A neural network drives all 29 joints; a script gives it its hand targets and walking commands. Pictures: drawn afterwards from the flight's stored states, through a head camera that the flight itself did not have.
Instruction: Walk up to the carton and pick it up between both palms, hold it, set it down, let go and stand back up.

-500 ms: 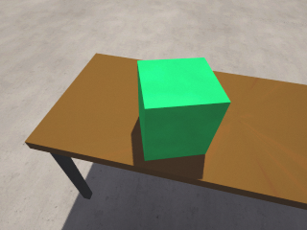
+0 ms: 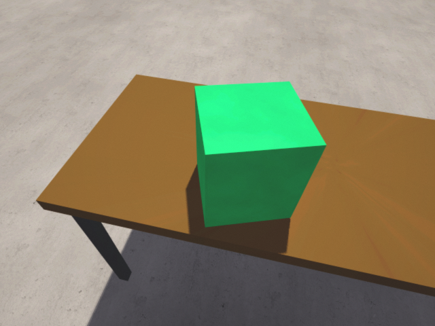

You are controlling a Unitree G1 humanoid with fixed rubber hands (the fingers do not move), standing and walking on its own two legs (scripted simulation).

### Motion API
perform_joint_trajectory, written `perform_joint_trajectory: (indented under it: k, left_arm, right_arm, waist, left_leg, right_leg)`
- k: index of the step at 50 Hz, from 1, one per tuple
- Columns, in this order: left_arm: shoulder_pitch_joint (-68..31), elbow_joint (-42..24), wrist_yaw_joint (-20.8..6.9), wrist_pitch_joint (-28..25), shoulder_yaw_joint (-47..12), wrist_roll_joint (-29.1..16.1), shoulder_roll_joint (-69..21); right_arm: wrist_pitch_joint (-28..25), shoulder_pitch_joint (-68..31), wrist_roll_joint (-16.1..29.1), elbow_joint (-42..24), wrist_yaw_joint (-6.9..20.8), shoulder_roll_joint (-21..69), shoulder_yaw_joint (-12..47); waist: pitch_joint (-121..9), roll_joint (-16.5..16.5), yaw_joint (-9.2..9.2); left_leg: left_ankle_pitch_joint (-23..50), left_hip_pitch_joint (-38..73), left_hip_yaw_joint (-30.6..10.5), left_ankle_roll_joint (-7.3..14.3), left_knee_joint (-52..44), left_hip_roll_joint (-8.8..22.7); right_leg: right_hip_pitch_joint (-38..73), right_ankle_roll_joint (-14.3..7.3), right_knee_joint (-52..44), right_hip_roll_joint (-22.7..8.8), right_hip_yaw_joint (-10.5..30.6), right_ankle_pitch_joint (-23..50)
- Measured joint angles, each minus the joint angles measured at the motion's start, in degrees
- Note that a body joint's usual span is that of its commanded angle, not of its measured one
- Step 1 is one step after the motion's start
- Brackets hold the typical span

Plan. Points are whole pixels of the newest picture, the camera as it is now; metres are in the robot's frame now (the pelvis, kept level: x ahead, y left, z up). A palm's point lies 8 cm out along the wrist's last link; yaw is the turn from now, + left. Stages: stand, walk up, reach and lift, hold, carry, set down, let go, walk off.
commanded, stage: stand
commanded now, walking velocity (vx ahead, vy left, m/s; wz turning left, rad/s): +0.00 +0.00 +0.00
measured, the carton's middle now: (246, 156) +0.47 -0.05 +0.04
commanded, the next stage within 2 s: walk up in 1.54 s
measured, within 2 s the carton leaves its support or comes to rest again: neither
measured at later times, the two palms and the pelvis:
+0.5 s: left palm out of the picture +0.05 +0.28 -0.12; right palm out of the picture +0.07 -0.28 -0.12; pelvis +0.00 +0.00 +0.00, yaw +0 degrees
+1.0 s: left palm out of the picture +0.05 +0.28 -0.12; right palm out of the picture +0.07 -0.28 -0.12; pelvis +0.00 -0.01 +0.00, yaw +0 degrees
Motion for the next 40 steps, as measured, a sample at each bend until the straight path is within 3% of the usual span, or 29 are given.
perform_joint_trajectory:
  k: [40]
  left_arm:
    - [0.0, 1.0, 0.0, 0.1, 0.0, 0.0, 0.1]
  right_arm:
    - [-0.2, -0.5, 0.0, 1.6, 0.0, -0.4, 1.0]
  waist:
    - [-0.4, 0.1, 0.0]
  left_leg:
    - [1.0, 1.3, 0.0, 0.0, -2.1, 0.0]
  right_leg:
    - [0.9, 0.0, -1.3, 0.0, 0.0, 0.6]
